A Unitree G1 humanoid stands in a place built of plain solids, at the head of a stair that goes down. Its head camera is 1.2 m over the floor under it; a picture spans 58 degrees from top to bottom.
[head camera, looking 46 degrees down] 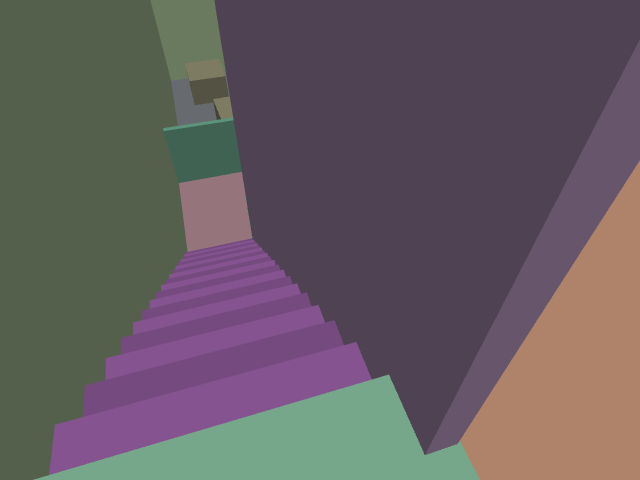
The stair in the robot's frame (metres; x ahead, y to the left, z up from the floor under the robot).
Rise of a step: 0.20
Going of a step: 0.24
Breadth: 1.02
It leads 17 degrees to the left of straight ahead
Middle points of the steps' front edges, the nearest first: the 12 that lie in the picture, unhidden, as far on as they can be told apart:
0.46 0.29 0.00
0.69 0.36 -0.20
0.91 0.43 -0.40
1.14 0.50 -0.61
1.37 0.57 -0.81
1.60 0.64 -1.01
1.83 0.71 -1.21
2.06 0.78 -1.42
2.29 0.85 -1.62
2.51 0.91 -1.82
2.74 0.98 -2.02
2.97 1.05 -2.23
